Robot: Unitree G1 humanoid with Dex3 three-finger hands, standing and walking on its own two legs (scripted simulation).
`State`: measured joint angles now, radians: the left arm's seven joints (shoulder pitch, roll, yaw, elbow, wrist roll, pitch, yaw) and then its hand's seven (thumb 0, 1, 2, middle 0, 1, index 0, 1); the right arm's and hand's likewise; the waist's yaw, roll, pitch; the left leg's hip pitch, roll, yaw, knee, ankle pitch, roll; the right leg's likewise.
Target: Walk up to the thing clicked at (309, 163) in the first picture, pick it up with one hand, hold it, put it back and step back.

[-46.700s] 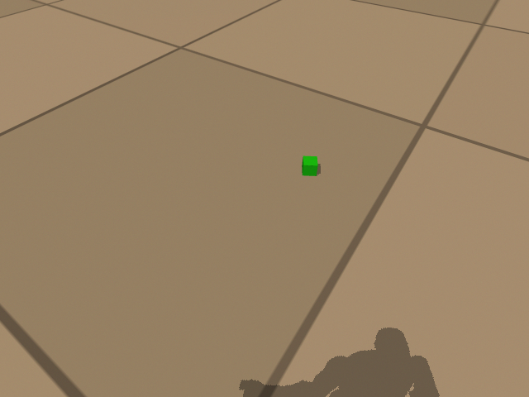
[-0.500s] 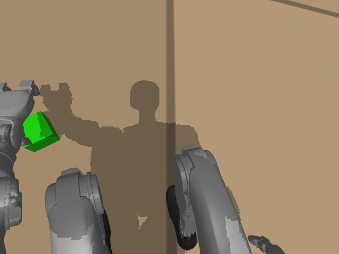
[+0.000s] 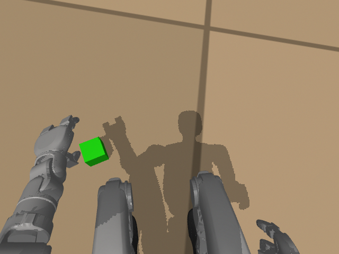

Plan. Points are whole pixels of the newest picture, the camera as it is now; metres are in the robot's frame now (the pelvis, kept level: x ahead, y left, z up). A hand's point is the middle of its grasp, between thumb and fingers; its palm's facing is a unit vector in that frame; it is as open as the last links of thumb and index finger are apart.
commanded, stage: home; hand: left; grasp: from above
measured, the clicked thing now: (94, 151) +0.47 +0.27 -0.41
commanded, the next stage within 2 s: none
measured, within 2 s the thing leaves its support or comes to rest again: neither
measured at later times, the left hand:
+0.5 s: hand (34, 201) +0.25 +0.21 +0.09, palm faces -0.01 -0.92 -0.39, open 7.4 cm
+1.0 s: hand out of the picture +0.22 +0.20 +0.22, palm faces +0.17 -0.97 -0.19, open 7.4 cm
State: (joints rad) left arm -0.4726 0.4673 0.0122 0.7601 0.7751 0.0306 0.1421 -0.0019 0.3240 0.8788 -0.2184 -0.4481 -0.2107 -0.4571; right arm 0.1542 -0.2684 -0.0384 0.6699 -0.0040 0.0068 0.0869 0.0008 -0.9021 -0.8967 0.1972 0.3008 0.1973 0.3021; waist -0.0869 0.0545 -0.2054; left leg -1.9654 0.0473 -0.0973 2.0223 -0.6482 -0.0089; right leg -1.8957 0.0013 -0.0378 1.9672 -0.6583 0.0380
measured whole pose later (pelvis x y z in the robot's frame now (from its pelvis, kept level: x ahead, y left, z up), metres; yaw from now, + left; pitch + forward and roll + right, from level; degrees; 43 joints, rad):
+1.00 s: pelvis +0.08 +0.01 +0.26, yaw +6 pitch +11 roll -3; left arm 0.51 0.22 0.04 -0.14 -0.07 0.47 0.03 0.01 0.90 0.90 -0.20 -0.30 -0.20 -0.30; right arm 0.29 -0.22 0.03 0.51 0.02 -0.22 -0.18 0.01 -0.90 -0.90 0.20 0.30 0.20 0.30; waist -0.04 0.05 -0.18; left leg -0.72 0.04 -0.06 1.01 -0.48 -0.01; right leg -0.64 -0.02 -0.06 0.94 -0.48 0.03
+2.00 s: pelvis +0.08 +0.01 +0.26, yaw +6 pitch +10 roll -3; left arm 0.50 0.23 0.03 -0.14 -0.06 0.46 0.02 0.01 0.71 0.78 -0.18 -0.26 -0.18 -0.27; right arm 0.29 -0.22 0.03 0.55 0.01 -0.25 -0.19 0.01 -0.90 -0.90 0.20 0.30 0.20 0.30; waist -0.04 0.04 -0.16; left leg -0.71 0.04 -0.05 1.02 -0.48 -0.01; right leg -0.64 -0.02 -0.06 0.94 -0.47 0.03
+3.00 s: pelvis +0.07 +0.00 +0.27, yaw +6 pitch +5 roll -2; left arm 0.33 0.26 0.01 0.19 0.02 0.22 0.04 0.01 0.83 0.86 -0.20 -0.28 -0.19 -0.29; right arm 0.21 -0.25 0.01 0.68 -0.08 -0.13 -0.10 0.01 -0.90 -0.90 0.20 0.30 0.20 0.30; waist 0.01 0.01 -0.04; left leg -0.60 0.03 -0.03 0.96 -0.45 -0.01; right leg -0.54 -0.03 -0.03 0.92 -0.47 0.02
